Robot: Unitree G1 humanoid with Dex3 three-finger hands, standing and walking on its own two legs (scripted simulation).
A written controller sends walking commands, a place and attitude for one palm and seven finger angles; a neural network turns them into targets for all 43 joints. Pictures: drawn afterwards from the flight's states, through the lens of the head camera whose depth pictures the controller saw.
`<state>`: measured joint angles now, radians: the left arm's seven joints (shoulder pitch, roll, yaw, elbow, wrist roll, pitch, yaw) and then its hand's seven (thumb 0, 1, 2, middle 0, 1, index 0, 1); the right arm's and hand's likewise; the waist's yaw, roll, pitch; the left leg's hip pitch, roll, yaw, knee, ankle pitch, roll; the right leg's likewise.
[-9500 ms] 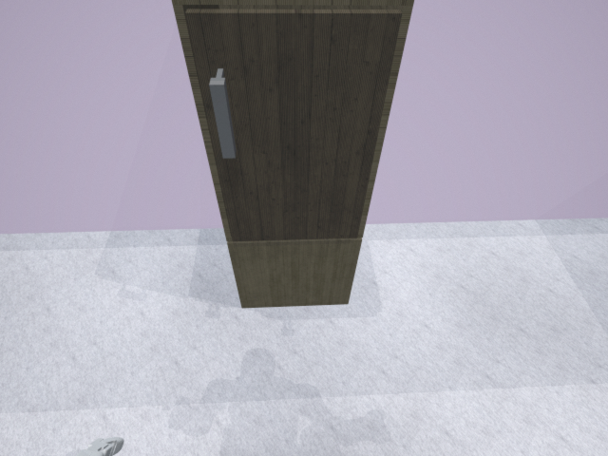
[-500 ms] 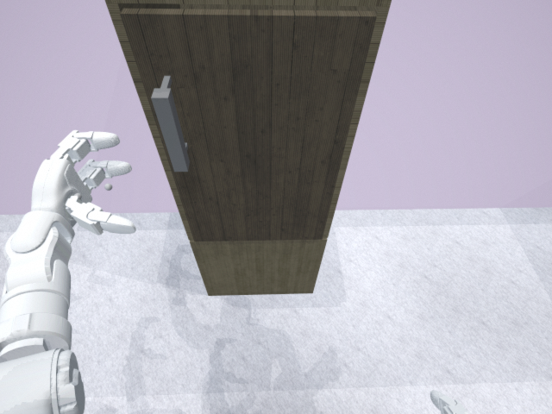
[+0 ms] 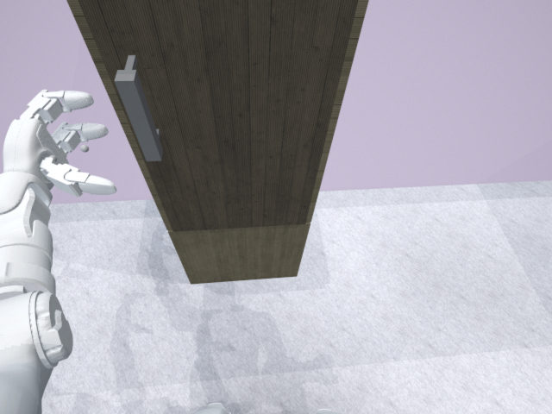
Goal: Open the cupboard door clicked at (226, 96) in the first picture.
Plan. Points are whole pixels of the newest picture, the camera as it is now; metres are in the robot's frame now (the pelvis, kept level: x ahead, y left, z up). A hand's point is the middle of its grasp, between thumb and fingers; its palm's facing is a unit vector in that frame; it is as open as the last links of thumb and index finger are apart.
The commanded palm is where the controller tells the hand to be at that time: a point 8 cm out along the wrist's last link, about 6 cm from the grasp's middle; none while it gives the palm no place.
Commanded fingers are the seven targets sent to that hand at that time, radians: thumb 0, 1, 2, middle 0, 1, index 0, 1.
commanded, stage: move the hooked fingers beside the handle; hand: left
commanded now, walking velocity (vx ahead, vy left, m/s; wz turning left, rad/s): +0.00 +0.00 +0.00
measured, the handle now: (143, 111) +0.55 +0.20 +0.11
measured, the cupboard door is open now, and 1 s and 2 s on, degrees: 0 0 0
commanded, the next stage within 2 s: slide the fingers in behind the handle in 1.04 s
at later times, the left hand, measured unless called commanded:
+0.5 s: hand (90, 130) +0.50 +0.27 +0.11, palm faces +0.05 -1.00 +0.01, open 14.0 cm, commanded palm +0.47 +0.32 +0.11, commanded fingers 0.00 -0.50 0.30 -0.30 -1.20 -0.30 -1.20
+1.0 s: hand (84, 137) +0.48 +0.27 +0.11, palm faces +0.06 -1.00 +0.01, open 14.0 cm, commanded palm +0.46 +0.31 +0.11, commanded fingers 0.00 -0.50 0.30 -0.30 -1.20 -0.30 -1.20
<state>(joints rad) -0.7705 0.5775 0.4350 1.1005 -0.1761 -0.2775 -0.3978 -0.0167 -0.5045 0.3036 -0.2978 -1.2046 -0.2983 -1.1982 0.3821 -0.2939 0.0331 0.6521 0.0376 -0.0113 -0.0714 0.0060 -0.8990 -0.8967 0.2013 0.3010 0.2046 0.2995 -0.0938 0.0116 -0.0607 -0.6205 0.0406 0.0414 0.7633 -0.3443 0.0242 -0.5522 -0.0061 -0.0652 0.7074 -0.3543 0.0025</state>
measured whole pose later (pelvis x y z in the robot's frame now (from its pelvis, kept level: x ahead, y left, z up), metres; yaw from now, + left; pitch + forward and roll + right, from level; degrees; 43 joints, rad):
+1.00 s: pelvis +0.01 +0.01 -0.01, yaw -1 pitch +15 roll -3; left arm -0.84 0.62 0.45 1.16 -0.15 -0.28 -0.39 -0.02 -0.50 0.30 -0.30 -1.20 -0.30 -1.20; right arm 0.36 -0.27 0.05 0.60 0.02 0.07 -0.05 0.00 -0.90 -0.90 0.20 0.30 0.21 0.30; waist -0.12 0.01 -0.09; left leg -0.71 0.05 0.04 0.83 -0.39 0.04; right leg -0.62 0.00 -0.06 0.74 -0.38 0.02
